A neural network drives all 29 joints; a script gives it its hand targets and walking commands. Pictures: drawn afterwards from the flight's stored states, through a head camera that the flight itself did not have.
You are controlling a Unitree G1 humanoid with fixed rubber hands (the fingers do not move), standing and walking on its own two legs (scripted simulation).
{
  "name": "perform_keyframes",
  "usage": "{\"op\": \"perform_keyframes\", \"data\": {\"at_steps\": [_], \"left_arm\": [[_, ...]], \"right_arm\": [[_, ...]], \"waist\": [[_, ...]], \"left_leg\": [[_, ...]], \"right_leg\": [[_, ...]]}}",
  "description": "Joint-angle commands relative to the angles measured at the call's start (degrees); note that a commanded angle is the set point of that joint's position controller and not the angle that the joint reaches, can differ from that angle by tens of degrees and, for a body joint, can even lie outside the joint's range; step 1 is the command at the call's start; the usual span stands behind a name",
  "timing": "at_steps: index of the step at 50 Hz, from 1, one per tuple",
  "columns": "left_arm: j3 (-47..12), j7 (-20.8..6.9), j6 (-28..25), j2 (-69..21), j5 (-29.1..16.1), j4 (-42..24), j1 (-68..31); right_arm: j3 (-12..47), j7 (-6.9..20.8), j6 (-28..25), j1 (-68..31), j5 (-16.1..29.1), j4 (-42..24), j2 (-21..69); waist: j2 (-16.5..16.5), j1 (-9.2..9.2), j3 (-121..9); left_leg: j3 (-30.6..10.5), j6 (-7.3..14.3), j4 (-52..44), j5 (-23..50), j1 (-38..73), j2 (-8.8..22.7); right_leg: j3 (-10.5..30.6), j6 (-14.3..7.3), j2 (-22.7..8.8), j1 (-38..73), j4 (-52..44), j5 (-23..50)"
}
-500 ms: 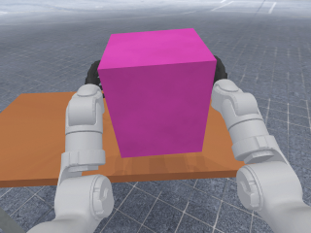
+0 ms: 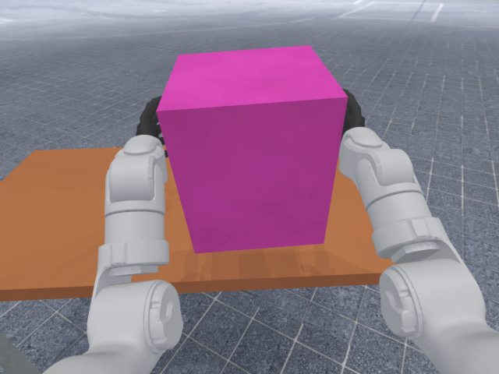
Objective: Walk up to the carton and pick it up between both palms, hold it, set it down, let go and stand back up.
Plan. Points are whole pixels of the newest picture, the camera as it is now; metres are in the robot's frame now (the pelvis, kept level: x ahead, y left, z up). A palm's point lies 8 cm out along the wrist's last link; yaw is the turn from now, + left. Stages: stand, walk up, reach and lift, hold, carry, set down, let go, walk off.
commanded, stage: hold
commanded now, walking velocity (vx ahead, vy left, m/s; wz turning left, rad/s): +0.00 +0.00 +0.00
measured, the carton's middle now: (251, 150) +0.40 -0.01 +0.23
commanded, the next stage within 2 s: none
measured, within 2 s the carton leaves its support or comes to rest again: neither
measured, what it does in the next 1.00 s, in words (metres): stands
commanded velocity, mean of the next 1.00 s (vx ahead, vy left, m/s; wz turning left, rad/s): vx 0.00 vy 0.00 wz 0.00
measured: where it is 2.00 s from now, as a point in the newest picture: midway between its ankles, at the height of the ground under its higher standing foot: outside the picture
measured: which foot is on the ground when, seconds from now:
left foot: down 0.00-1.00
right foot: down 0.00-1.00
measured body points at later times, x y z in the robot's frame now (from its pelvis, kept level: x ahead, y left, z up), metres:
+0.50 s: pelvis +0.00 +0.00 +0.00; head -0.07 +0.01 +0.44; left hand +0.39 +0.14 +0.26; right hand +0.39 -0.16 +0.26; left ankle +0.02 +0.12 -0.75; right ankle +0.05 -0.13 -0.75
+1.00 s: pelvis +0.00 +0.00 +0.00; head -0.07 +0.01 +0.44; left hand +0.39 +0.14 +0.26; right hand +0.39 -0.16 +0.26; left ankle +0.02 +0.12 -0.75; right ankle +0.05 -0.13 -0.75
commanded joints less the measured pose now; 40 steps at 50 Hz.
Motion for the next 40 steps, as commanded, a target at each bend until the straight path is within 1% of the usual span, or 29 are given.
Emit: {"op": "perform_keyframes", "data": {"at_steps": [1,4,5,7,8,9,10,11,13,14,15,16,17,18,19,21,23,24,25,26,27,29,30,31,33,35,37,38,40], "left_arm": [[-23.94,-7.10,-4.47,-37.11,-8.21,-7.27,-46.73],[-23.62,-7.49,-4.37,-37.67,-8.72,-7.22,-48.94],[-22.06,-7.45,-4.02,-36.49,-7.60,-5.50,-47.78],[-20.54,-7.76,-3.65,-35.60,-6.24,-2.92,-45.96],[-22.50,-7.57,-4.70,-36.54,-7.20,-8.33,-48.73],[-22.23,-7.69,-4.54,-36.29,-8.21,-6.94,-48.80],[-21.93,-7.55,-4.52,-35.33,-7.22,-6.45,-47.66],[-23.44,-7.68,-4.78,-36.88,-9.08,-7.17,-48.50],[-22.84,-7.63,-4.66,-36.26,-7.87,-7.23,-48.24],[-23.24,-7.43,-4.79,-36.63,-8.22,-6.33,-47.71],[-21.68,-7.43,-4.81,-36.02,-7.26,-6.56,-47.61],[-21.94,-7.59,-4.61,-36.64,-7.74,-4.83,-46.86],[-25.54,-7.65,-5.07,-38.06,-9.34,-7.69,-50.22],[-25.95,-7.40,-5.27,-37.86,-9.65,-8.93,-49.94],[-24.39,-7.15,-4.73,-36.99,-8.65,-7.34,-48.54],[-23.17,-7.19,-4.76,-36.97,-8.19,-6.98,-47.38],[-24.35,-7.25,-4.33,-37.74,-8.68,-6.87,-45.62],[-23.57,-7.39,-4.49,-36.86,-8.39,-6.95,-45.42],[-22.31,-7.44,-4.13,-35.97,-7.45,-3.92,-44.80],[-23.15,-7.33,-4.53,-36.95,-8.45,-8.37,-47.67],[-24.52,-7.33,-4.83,-36.47,-8.86,-10.77,-48.74],[-24.31,-7.06,-4.78,-36.72,-8.72,-8.48,-49.68],[-23.26,-7.45,-4.41,-36.23,-8.09,-6.41,-46.76],[-23.23,-7.42,-4.37,-36.63,-7.92,-4.46,-47.45],[-24.49,-7.14,-4.68,-37.55,-9.01,-7.25,-48.54],[-23.30,-7.24,-4.40,-37.02,-8.51,-6.54,-47.52],[-22.03,-7.88,-3.72,-36.04,-6.81,-3.51,-45.72],[-22.60,-7.90,-4.09,-36.17,-7.45,-7.48,-45.83],[-22.68,-7.59,-4.35,-36.70,-8.08,-6.19,-47.86]], "right_arm": [[22.60,7.94,-2.86,-54.58,15.54,-19.13,38.39],[20.06,8.29,-3.22,-55.56,14.03,-17.42,37.87],[20.54,8.27,-3.39,-56.79,14.04,-18.26,38.35],[19.35,8.27,-2.56,-53.72,13.15,-14.65,37.55],[21.73,8.45,-3.03,-54.53,14.77,-17.68,38.75],[21.22,8.49,-3.01,-55.29,14.57,-16.66,38.44],[21.49,8.36,-3.02,-55.63,14.23,-17.33,38.44],[21.98,8.46,-3.47,-56.66,14.11,-20.21,39.05],[21.95,8.03,-2.80,-54.39,14.65,-17.41,38.79],[22.45,8.15,-3.31,-56.91,14.60,-20.57,39.58],[22.12,8.16,-2.94,-54.91,14.26,-16.94,38.62],[21.06,7.98,-3.17,-56.28,14.29,-19.04,38.04],[22.08,8.19,-3.65,-57.58,14.44,-20.51,38.93],[22.65,8.24,-3.72,-57.23,15.36,-21.02,39.73],[21.65,8.25,-3.12,-56.04,14.99,-19.13,38.59],[22.07,8.38,-2.96,-55.40,14.72,-18.97,38.93],[22.28,8.06,-3.31,-55.10,14.38,-21.24,38.68],[22.85,7.81,-3.08,-55.51,15.27,-19.86,38.61],[21.07,7.82,-2.38,-54.72,14.40,-18.62,37.45],[22.94,8.05,-3.04,-55.90,15.44,-20.77,39.29],[22.52,7.95,-2.85,-54.09,14.95,-19.79,40.02],[21.56,8.13,-2.98,-56.37,14.88,-19.17,38.72],[22.53,7.94,-2.81,-56.03,14.57,-19.66,39.10],[21.10,8.16,-2.79,-56.93,14.48,-18.39,37.86],[22.39,8.23,-3.12,-56.74,14.87,-20.59,39.20],[22.25,7.95,-3.36,-57.51,15.28,-21.39,39.29],[20.35,7.93,-2.38,-53.79,14.13,-14.74,36.25],[21.94,7.88,-2.98,-55.09,15.04,-19.35,39.19],[20.96,8.27,-2.69,-55.56,14.20,-17.86,38.18]], "waist": [[3.98,1.64,-27.13],[4.51,0.85,-25.13],[3.90,2.15,-25.33],[3.93,1.28,-21.30],[2.83,2.40,-27.21],[3.73,2.09,-26.22],[2.15,2.00,-24.62],[1.17,1.62,-27.55],[3.04,1.67,-25.88],[1.80,2.67,-27.89],[3.33,2.53,-25.23],[2.42,2.03,-26.52],[3.54,1.17,-27.45],[3.14,1.86,-29.60],[3.93,1.58,-27.24],[2.97,2.01,-26.59],[3.36,1.17,-26.64],[2.99,2.29,-27.28],[2.29,1.15,-23.46],[3.13,2.52,-28.82],[2.93,1.00,-28.34],[4.21,1.58,-26.85],[1.97,2.68,-26.27],[3.12,1.81,-24.91],[3.39,1.43,-28.13],[3.49,2.09,-27.76],[4.62,1.12,-20.71],[2.18,2.70,-25.80],[3.27,1.08,-24.47]], "left_leg": [[-0.22,-1.70,-5.20,13.13,0.80,-4.37],[-0.61,-1.46,-6.54,7.19,-1.90,-3.92],[0.21,-0.89,-6.58,6.67,-2.32,-4.23],[0.29,-1.28,-7.60,6.79,-2.23,-4.34],[0.27,-1.11,-6.25,9.00,-1.00,-4.39],[-0.25,-0.94,-6.96,7.06,-2.06,-4.36],[0.16,-0.52,-6.51,8.55,-1.57,-4.62],[-0.04,-0.58,-6.27,7.79,-1.64,-4.71],[-0.09,-1.18,-6.05,10.05,-1.01,-4.78],[-0.39,-1.09,-6.14,9.98,-1.13,-4.68],[-0.13,-0.95,-6.53,9.20,-1.11,-4.40],[-0.17,-0.83,-5.97,9.79,-0.64,-4.36],[-0.10,-1.54,-6.03,9.63,-0.61,-4.18],[-0.23,-1.70,-5.61,12.50,0.45,-4.38],[0.09,-1.24,-5.76,9.92,-0.37,-4.48],[-0.38,-1.06,-6.55,9.52,-1.02,-4.33],[0.11,-1.50,-6.00,11.28,-0.42,-4.48],[-0.27,-1.43,-5.78,13.01,0.11,-4.81],[-0.25,-1.26,-6.21,9.82,-1.06,-4.45],[-0.24,-1.23,-5.68,12.12,-0.50,-4.72],[-0.08,-1.61,-5.10,13.27,0.54,-4.58],[0.27,-1.77,-6.04,10.64,-0.64,-4.62],[0.11,-1.19,-5.95,10.03,-1.34,-4.90],[-0.35,-1.52,-6.14,8.46,-1.38,-4.39],[-0.15,-1.53,-6.21,10.03,-1.11,-4.56],[0.00,-1.26,-5.54,11.75,-0.39,-4.29],[-0.41,-1.61,-7.23,7.98,-1.98,-4.58],[0.33,-1.09,-6.00,10.81,-0.89,-4.56],[-0.08,-1.17,-6.41,8.30,-1.18,-4.16]], "right_leg": [[-1.84,0.29,3.82,13.07,-0.50,4.48],[-1.76,-0.26,3.48,12.04,-0.47,0.50],[-1.75,0.09,3.19,12.76,-0.42,0.66],[-2.38,0.05,3.28,12.09,-0.78,-0.24],[-1.78,0.23,3.67,13.75,-0.31,2.18],[-1.79,0.15,3.26,12.83,-0.27,0.53],[-1.65,0.43,3.21,13.39,-0.60,2.15],[-1.33,0.29,3.34,13.39,-0.70,2.28],[-1.60,0.36,3.83,14.08,-0.39,3.43],[-1.55,0.39,3.69,13.50,-0.23,3.13],[-1.74,0.39,3.38,12.74,-0.63,2.10],[-1.75,0.30,3.40,12.44,-0.70,2.28],[-2.22,0.07,3.60,12.30,-0.21,1.98],[-1.70,0.06,3.82,13.62,-0.03,3.93],[-1.67,0.37,3.28,12.47,-0.33,2.55],[-1.68,0.19,3.55,12.55,-0.77,2.20],[-2.09,0.10,3.74,13.01,-0.44,4.01],[-1.76,0.56,3.75,14.58,-0.44,5.56],[-1.82,0.01,3.97,12.32,-1.28,2.12],[-1.70,0.44,3.58,13.76,-0.05,4.52],[-1.95,0.35,3.74,14.00,-0.12,5.58],[-2.04,-0.12,3.77,14.19,-0.15,2.95],[-1.65,0.23,3.73,13.51,-0.42,2.40],[-2.12,0.08,3.96,11.62,-0.99,0.38],[-1.92,0.35,3.68,13.78,0.09,3.50],[-1.45,0.01,3.79,13.26,-0.44,3.99],[-1.72,-0.07,3.41,12.20,-1.17,-0.14],[-1.44,0.05,3.80,13.88,-0.50,3.52],[-1.66,0.00,3.47,12.12,-0.93,0.70]]}}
